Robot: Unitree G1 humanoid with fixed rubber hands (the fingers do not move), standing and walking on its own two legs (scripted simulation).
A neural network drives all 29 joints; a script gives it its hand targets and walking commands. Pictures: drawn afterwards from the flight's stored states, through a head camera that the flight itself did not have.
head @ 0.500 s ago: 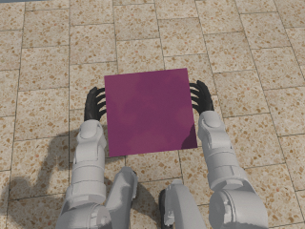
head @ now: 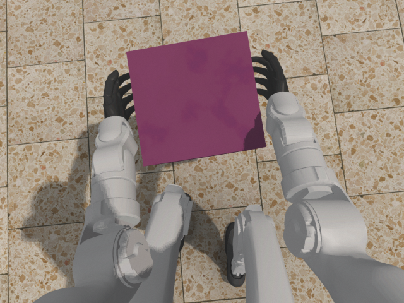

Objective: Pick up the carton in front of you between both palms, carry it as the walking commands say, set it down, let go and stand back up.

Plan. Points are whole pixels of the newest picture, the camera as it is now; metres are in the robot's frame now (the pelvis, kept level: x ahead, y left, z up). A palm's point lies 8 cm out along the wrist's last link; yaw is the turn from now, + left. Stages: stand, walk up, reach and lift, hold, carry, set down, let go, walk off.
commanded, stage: set down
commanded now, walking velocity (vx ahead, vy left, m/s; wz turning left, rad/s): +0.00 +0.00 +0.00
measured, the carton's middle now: (198, 112) +0.47 +0.09 -0.18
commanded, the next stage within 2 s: none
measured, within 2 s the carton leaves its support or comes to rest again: rests again in 1.46 s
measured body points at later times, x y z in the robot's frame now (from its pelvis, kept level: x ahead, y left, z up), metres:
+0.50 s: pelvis -0.03 +0.00 -0.10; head +0.33 +0.02 +0.17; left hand +0.44 +0.25 -0.25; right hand +0.56 -0.03 -0.25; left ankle +0.13 +0.12 -0.49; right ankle +0.05 -0.09 -0.49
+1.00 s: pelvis -0.02 -0.01 -0.14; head +0.35 +0.00 +0.12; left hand +0.46 +0.27 -0.29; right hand +0.57 -0.01 -0.31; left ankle +0.13 +0.12 -0.49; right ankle +0.05 -0.09 -0.49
